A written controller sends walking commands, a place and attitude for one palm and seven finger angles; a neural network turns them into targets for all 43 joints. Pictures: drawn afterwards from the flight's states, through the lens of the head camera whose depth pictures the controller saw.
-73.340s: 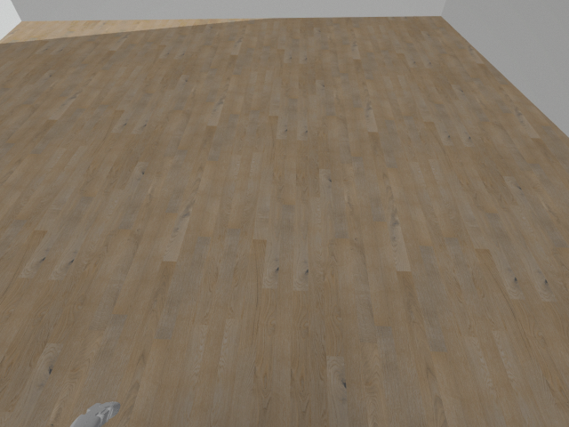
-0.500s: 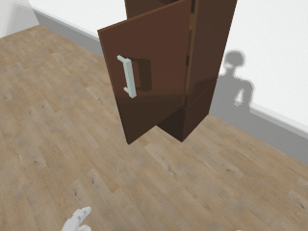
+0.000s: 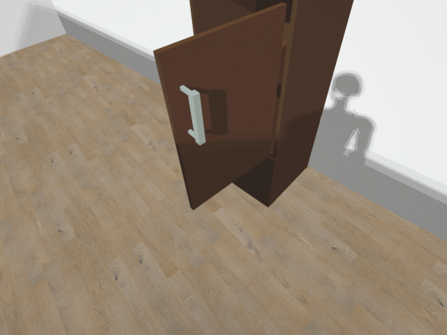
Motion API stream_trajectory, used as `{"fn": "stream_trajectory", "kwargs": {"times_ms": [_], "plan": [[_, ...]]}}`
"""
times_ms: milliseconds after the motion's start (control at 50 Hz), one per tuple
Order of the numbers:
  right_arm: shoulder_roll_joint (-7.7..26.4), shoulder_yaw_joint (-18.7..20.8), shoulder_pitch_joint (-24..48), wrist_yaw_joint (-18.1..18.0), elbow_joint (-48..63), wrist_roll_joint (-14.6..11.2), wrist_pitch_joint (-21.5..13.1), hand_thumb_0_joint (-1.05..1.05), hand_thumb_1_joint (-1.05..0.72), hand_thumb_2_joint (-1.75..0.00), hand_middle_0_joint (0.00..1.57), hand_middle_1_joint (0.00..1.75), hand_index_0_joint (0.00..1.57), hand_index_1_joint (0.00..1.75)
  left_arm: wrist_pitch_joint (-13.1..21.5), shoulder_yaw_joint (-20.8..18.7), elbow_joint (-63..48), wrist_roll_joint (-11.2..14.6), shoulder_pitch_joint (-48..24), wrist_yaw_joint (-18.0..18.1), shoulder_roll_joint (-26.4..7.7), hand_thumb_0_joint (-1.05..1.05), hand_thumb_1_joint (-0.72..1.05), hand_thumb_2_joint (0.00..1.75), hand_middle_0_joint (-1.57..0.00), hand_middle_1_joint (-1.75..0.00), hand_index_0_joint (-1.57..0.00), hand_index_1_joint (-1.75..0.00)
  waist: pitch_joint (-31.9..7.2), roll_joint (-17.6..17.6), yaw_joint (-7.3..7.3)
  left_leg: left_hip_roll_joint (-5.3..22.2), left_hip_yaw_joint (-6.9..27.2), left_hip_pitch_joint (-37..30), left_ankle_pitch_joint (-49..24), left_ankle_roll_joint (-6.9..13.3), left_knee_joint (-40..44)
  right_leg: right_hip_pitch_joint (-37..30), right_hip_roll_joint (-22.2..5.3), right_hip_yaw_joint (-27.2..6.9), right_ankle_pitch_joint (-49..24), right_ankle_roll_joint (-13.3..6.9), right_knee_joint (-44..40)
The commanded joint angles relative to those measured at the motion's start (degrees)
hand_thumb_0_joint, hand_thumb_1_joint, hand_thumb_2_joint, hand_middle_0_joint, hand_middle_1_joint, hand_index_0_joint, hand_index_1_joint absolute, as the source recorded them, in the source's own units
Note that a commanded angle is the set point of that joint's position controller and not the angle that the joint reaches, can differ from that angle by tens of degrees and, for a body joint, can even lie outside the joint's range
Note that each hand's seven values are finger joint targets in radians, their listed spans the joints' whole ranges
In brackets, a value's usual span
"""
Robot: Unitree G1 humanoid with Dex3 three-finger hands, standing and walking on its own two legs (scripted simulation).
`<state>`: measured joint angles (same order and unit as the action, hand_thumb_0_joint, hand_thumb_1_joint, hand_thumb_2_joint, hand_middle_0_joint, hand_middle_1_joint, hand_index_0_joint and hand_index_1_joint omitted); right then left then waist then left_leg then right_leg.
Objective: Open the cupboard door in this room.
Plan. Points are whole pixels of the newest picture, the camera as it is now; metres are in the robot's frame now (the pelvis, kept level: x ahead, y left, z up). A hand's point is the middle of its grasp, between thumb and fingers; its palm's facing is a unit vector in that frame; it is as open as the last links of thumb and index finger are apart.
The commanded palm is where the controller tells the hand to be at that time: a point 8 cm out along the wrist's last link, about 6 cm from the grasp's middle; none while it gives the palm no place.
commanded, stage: let the arm hang, fingers relaxed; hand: left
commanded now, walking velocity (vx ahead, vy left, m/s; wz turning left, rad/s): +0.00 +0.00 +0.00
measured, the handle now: (192, 116) +0.60 +0.12 +0.06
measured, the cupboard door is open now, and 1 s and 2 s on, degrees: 84 84 84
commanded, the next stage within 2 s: look to check the result in 0.38 s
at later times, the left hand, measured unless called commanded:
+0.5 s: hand out of the picture -0.03 +0.16 -0.18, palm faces +0.05 -0.99 -0.16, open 7.4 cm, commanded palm none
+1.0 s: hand out of the picture -0.01 +0.17 -0.17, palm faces +0.05 -0.98 -0.18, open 7.4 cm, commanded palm none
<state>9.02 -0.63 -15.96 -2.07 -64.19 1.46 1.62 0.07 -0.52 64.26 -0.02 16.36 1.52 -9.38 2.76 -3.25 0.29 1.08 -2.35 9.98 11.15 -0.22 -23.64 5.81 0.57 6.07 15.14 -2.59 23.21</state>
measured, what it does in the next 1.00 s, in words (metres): stands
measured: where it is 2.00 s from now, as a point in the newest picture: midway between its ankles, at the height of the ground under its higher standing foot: outside the picture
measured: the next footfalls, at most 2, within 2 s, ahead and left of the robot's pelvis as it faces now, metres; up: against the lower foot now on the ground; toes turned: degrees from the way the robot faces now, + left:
none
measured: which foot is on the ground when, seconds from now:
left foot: down 0.00-1.00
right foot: down 0.00-1.00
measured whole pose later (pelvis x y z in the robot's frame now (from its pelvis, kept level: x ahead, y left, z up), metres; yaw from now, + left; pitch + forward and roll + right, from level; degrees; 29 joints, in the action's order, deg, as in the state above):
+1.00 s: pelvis +0.00 +0.01 +0.00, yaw +0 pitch -2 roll +0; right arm 7.5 -0.4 -15.8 -2.4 -66.0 1.4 0.6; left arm 0.8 -0.5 66.2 -0.1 16.7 1.7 -6.6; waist 2.8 -1.0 0.3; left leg 0.2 -2.9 10.4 10.8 0.6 -22.8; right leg 6.6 -0.3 5.6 15.1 -1.8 23.3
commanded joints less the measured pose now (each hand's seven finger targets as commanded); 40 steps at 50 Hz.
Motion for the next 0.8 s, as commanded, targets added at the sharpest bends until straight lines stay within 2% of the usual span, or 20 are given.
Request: {"fn": "stream_trajectory", "kwargs": {"times_ms": [0,160,260,440,480,560,780], "plan": [[4.5,0.7,-3.6,-0.1,0.4,-0.1,-1.1,0.00,-0.90,-0.90,0.20,0.30,0.20,0.30,0.6,-0.7,-0.5,-0.2,2.4,0.5,-5.1,0.00,0.90,0.90,-0.20,-0.30,-0.20,-0.30,3.1,5.0,0.05,4.7,4.1,0.1,-4.7,1.8,3.9,4.8,-7.2,-7.0,-3.1,-0.3,-7.0],[2.7,0.7,-4.6,-0.2,-1.0,-0.1,-1.0,0.00,-0.90,-0.90,0.20,0.30,0.20,0.30,0.5,-0.8,0.8,-0.2,3.8,0.7,-4.1,0.00,0.90,0.90,-0.20,-0.30,-0.20,-0.30,4.8,2.6,0.04,4.1,3.7,1.3,-1.4,1.7,4.2,6.5,-7.2,-7.5,0.6,-0.5,-7.5],[2.2,0.8,-5.4,-0.4,-1.0,-0.1,-1.3,0.00,-0.90,-0.90,0.20,0.30,0.20,0.30,0.7,-0.9,1.2,-0.2,4.5,0.7,-3.2,0.00,0.90,0.90,-0.20,-0.30,-0.20,-0.30,3.2,1.4,0.11,4.1,3.9,1.4,-2.0,1.7,3.9,5.5,-7.1,-7.5,-0.6,-0.5,-7.0],[2.0,1.0,-6.3,-0.6,-0.9,-0.2,-1.5,0.00,-0.90,-0.90,0.20,0.30,0.20,0.30,0.9,-0.9,1.6,-0.3,5.8,0.8,-2.2,0.00,0.90,0.90,-0.20,-0.30,-0.20,-0.30,2.7,2.7,0.04,4.5,4.2,1.1,-4.3,1.9,3.6,5.1,-6.9,-6.6,-3.1,-0.4,-6.2],[2.0,0.9,-6.2,-0.6,-1.1,-0.2,-1.5,0.00,-0.90,-0.90,0.20,0.30,0.20,0.30,0.8,-0.9,1.6,-0.2,5.7,0.8,-2.2,0.00,0.90,0.90,-0.20,-0.30,-0.20,-0.30,3.2,2.2,0.03,4.4,4.4,1.2,-4.3,1.9,3.9,5.3,-7.0,-6.7,-3.1,-0.3,-6.0],[2.0,1.0,-5.9,-0.5,-1.0,-0.2,-1.4,0.00,-0.90,-0.90,0.20,0.30,0.20,0.30,0.8,-0.9,1.6,-0.3,5.9,0.8,-2.4,0.00,0.90,0.90,-0.20,-0.30,-0.20,-0.30,4.0,3.3,0.08,4.4,4.3,1.4,-3.9,1.9,3.9,6.0,-7.1,-6.5,-2.6,-0.3,-6.1],[2.6,1.0,-4.8,-0.4,-0.9,-0.3,-1.7,0.00,-0.90,-0.90,0.20,0.30,0.20,0.30,1.0,-1.0,1.1,-0.3,5.4,0.8,-3.0,0.00,0.90,0.90,-0.20,-0.30,-0.20,-0.30,2.5,3.2,0.09,4.5,4.7,0.4,-6.0,2.1,4.1,4.9,-7.1,-6.5,-4.8,0.0,-5.6]]}}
